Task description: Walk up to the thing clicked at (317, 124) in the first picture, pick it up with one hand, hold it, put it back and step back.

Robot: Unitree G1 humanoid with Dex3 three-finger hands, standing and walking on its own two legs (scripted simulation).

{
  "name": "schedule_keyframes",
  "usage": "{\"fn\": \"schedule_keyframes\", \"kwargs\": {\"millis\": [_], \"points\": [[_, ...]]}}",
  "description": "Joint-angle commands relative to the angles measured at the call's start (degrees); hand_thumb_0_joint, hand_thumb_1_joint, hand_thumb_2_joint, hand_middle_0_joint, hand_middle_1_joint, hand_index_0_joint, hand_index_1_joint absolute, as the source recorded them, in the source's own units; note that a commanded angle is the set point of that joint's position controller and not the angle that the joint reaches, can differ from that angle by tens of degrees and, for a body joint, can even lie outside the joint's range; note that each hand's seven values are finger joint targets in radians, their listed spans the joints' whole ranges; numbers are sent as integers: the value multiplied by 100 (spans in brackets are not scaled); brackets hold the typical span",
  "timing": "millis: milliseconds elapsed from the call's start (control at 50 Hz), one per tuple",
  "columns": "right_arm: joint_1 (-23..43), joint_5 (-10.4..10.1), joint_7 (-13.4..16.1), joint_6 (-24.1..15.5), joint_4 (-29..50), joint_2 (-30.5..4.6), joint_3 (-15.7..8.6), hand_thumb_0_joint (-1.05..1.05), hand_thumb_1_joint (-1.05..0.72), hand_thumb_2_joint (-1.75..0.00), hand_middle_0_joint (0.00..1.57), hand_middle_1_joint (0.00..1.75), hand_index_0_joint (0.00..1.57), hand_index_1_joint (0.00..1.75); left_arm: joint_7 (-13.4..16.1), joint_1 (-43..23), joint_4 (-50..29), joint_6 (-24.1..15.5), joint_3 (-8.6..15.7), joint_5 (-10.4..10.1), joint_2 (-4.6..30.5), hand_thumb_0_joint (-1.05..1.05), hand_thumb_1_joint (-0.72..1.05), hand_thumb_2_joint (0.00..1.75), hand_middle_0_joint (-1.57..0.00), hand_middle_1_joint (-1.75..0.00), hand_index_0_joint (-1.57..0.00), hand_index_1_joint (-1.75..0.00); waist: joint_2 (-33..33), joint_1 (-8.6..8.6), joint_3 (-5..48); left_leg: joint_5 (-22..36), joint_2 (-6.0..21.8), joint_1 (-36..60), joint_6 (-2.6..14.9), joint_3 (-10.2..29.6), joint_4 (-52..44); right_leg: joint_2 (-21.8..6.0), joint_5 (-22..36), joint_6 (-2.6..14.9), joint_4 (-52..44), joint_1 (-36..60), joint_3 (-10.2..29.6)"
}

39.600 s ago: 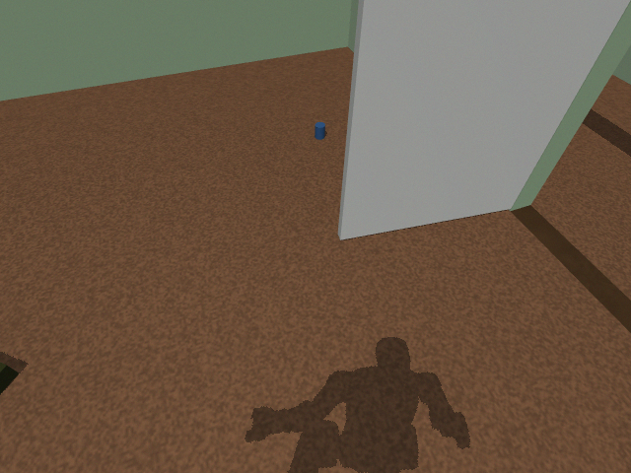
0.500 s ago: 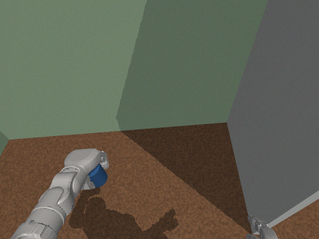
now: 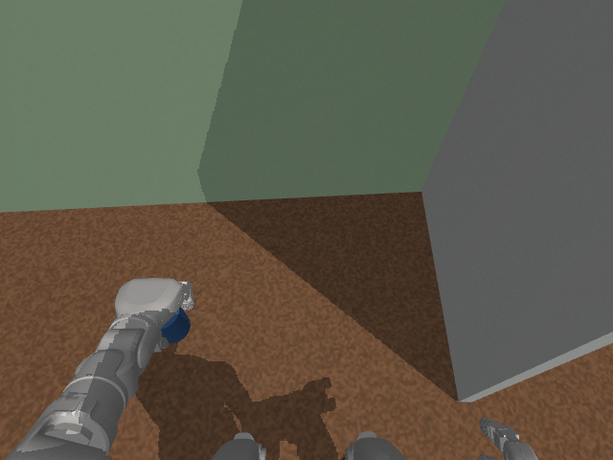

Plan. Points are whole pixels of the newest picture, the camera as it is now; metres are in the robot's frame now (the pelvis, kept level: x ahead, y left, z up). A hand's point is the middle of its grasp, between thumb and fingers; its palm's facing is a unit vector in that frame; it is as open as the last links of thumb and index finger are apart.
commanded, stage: crouch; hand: left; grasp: from above
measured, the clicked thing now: (167, 319) +0.34 +0.23 -0.12
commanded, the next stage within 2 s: lower in 1.52 s
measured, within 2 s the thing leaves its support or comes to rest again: neither
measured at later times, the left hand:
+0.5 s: hand (190, 343) +0.37 +0.24 -0.35, palm faces -0.47 +0.01 -0.88, open 8.1 cm
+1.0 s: hand (203, 349) +0.39 +0.25 -0.48, palm faces -0.45 -0.02 -0.89, open 8.1 cm
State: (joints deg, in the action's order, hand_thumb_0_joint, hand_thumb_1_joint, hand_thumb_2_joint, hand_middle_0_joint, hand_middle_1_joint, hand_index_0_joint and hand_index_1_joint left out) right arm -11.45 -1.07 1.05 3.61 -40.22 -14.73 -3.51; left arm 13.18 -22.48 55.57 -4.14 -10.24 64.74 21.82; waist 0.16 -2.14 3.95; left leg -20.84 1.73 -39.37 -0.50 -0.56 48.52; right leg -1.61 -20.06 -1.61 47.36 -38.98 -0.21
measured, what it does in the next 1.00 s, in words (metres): lowers itself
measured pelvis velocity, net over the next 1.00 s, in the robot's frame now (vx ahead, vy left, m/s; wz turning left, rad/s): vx -0.05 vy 0.01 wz -0.06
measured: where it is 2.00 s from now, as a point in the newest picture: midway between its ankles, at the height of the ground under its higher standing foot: outside the picture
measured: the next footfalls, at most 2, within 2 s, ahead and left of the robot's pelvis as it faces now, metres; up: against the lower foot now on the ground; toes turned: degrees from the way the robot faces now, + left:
none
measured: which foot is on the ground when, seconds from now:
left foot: down 0.00-1.00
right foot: down 0.00-1.00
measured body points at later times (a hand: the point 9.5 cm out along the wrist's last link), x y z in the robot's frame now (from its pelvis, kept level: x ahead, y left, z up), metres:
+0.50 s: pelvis -0.05 +0.02 -0.21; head +0.14 +0.03 +0.20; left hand +0.39 +0.24 -0.30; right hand -0.01 -0.25 -0.34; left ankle +0.03 +0.12 -0.70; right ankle +0.03 -0.14 -0.70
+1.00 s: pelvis -0.05 +0.01 -0.32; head +0.18 +0.04 +0.07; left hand +0.41 +0.25 -0.43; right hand +0.01 -0.28 -0.43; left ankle +0.03 +0.12 -0.70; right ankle +0.03 -0.14 -0.70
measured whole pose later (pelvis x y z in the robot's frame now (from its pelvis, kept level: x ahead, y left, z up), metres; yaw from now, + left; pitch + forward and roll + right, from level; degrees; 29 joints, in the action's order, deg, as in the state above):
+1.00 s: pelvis -0.05 +0.01 -0.32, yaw -3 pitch +37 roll -6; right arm -8.3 6.6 -5.6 -4.5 -42.5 -15.2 -2.2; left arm 23.5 -48.7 76.8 -7.3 3.2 70.5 33.0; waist -0.9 -10.5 7.9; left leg -39.5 1.1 -120.2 -0.2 4.9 122.2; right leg -1.2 -38.5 -2.3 118.6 -117.3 -1.7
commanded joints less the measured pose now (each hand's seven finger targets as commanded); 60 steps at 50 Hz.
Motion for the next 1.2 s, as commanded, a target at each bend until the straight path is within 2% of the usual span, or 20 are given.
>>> {"fn": "schedule_keyframes", "kwargs": {"millis": [0, 60, 100, 220, 340, 380, 460, 540, 560, 600, 620, 660, 740, 780, 820, 920, 1020, 1060, 1120, 1180], "points": [[-394, 95, -7, -201, 430, -895, -367, 0, -90, -90, 20, 30, 20, 30, 742, -2346, -350, -40, 430, 188, 929, 0, 55, 54, -88, -68, -93, -62, -309, -264, 2201, 864, -226, -50, 30, -109, 848, 246, 783, 276, 592, -822, -17], [-491, 128, 2, -271, 396, -957, -395, 0, -90, -90, 20, 30, 20, 30, 926, -2514, 102, 39, 566, 270, 1174, 0, 56, 53, -88, -68, -94, -62, -457, -277, 2527, 607, -215, -752, 38, -26, 1382, 264, 506, 310, 1234, -1463, -107], [-542, 157, 23, -326, 356, -933, -392, 0, -90, -90, 20, 30, 20, 30, 1008, -2660, 362, 83, 551, 236, 1105, 0, 59, 55, -90, -68, -96, -62, -458, -335, 2695, 395, -209, -1305, 52, 30, 1740, 280, 325, 324, 1690, -1889, -159], [-665, 276, 78, -470, 223, -1032, -446, 0, -90, -90, 20, 30, 20, 30, 1104, -3146, 264, 220, 855, 184, 1494, 0, 57, 55, -90, -65, -95, -60, -725, -376, 3698, 170, -142, -2103, 53, 227, 2668, 259, 92, 370, 2833, -2909, -254], [-685, 369, 79, -568, 104, -1033, -401, 0, -90, -90, 20, 30, 20, 30, 1042, -3531, 673, 294, 994, 166, 1649, 0, 54, 57, -89, -66, -93, -61, -571, -609, 3614, -838, -151, -3256, 69, 317, 3313, 224, -722, 370, 3505, -3885, -281], [-669, 387, 45, -621, 134, -1051, -410, 0, -89, -90, 20, 30, 20, 30, 975, -3576, 571, 223, 1120, 102, 1842, 0, 55, 60, -89, -66, -94, -62, -648, -528, 3914, -1030, -180, -3404, 78, 343, 3508, 227, -950, 386, 3737, -4062, -298], [-734, 432, -61, -712, 25, -1090, -356, 0, -89, -90, 20, 30, 20, 30, 863, -3630, 855, -17, 1081, 158, 1772, 0, 65, 60, -96, -66, -101, -61, -618, -746, 3787, -1231, -185, -3914, 101, 470, 4039, 196, -1128, 389, 4210, -4833, -366], [-818, 494, -178, -809, -11, -1121, -275, 0, -89, -90, 20, 30, 20, 30, 937, -4138, 382, -307, 1240, 291, 2070, 0, 67, 65, -98, -68, -102, -64, -1032, -749, 4451, -842, -193, -3861, 61, 523, 4519, 155, -836, 395, 4742, -5246, -414], [-795, 511, -206, -825, -1, -1075, -269, 0, -90, -90, 20, 30, 20, 30, 981, -4215, 289, -369, 1170, 321, 1962, 0, 69, 65, -99, -68, -104, -64, -1076, -771, 4525, -916, -206, -3910, 69, 481, 4631, 158, -876, 398, 4802, -5306, -423], [-874, 548, -236, -837, -130, -1183, -295, 0, -90, -90, 20, 30, 20, 30, 1121, -3953, 783, -391, 1333, 424, 2158, 0, 69, 64, -100, -67, -105, -62, -944, -810, 4155, -967, -210, -4183, 86, 436, 4838, 136, -903, 365, 4883, -5548, -415], [-908, 587, -270, -859, -136, -1184, -271, 0, -90, -90, 20, 30, 20, 30, 1171, -4264, 624, -428, 1329, 456, 2144, 0, 69, 65, -100, -67, -104, -63, -1136, -876, 4258, -896, -193, -4132, 46, 492, 4888, 121, -863, 379, 5046, -5711, -437], [-941, 629, -333, -873, -171, -1220, -285, 0, -90, -90, 20, 30, 20, 30, 1258, -4274, 706, -429, 1436, 568, 2297, 0, 68, 63, -100, -66, -104, -61, -1516, -772, 4498, -575, -189, -3914, 21, 441, 5048, 121, -680, 407, 5259, -5859, -451], [-980, 695, -461, -894, -169, -1223, -287, 0, -91, -90, 20, 30, 20, 30, 1352, -4524, 695, -379, 1371, 584, 2191, 0, 69, 63, -100, -66, -105, -62, -1608, -886, 4684, -168, -166, -3914, 36, 370, 5450, 129, -350, 389, 5522, -5964, -496], [-996, 719, -497, -881, -177, -1224, -269, 0, -91, -90, 20, 30, 20, 30, 1372, -4375, 855, -348, 1484, 581, 2347, 0, 67, 64, -101, -65, -104, -61, -1514, -806, 4652, -59, -185, -4142, 81, 272, 5652, 158, -207, 375, 5587, -5862, -478], [-993, 734, -524, -868, -160, -1245, -286, 0, -91, -90, 20, 30, 20, 30, 1384, -4422, 906, -314, 1551, 560, 2441, 0, 69, 67, -101, -67, -105, -64, -1430, -818, 4713, -133, -192, -4412, 120, 188, 5806, 179, -161, 348, 5628, -5745, -471], [-897, 753, -609, -856, -129, -1230, -261, 0, -91, -90, 20, 30, 20, 30, 1296, -4262, 1365, -275, 1587, 507, 2481, 0, 71, 67, -103, -68, -106, -64, -1271, -860, 4138, -534, -195, -5069, 148, 185, 5992, 200, -461, 350, 5869, -5987, -507], [-841, 766, -659, -836, -142, -1267, -219, 0, -91, -90, 20, 30, 20, 30, 1174, -4333, 1522, -361, 1543, 503, 2529, 0, 69, 63, -100, -67, -105, -63, -1107, -918, 4049, -722, -200, -5405, 170, 195, 6246, 255, -617, 348, 6075, -6156, -549], [-841, 769, -661, -828, -163, -1285, -215, 0, -91, -90, 20, 30, 20, 30, 1162, -4632, 1363, -446, 1615, 489, 2744, 0, 67, 62, -100, -65, -103, -61, -1107, -932, 4162, -721, -202, -5596, 206, 138, 6442, 274, -563, 325, 6130, -6091, -515], [-888, 796, -697, -836, -200, -1288, -174, 0, -91, -90, 20, 30, 20, 30, 1149, -4536, 1589, -516, 1591, 524, 2677, 0, 67, 60, -98, -68, -103, -63, -1136, -987, 3942, -824, -208, -5720, 183, 162, 6518, 264, -701, 332, 6272, -6325, -553], [-892, 819, -726, -829, -225, -1312, -179, 0, -91, -90, 20, 30, 20, 30, 1159, -4736, 1513, -598, 1634, 579, 2810, 0, 65, 57, -97, -65, -102, -60, -1385, -959, 4117, -766, -188, -5524, 134, 207, 6582, 275, -703, 378, 6477, -6492, -602]]}}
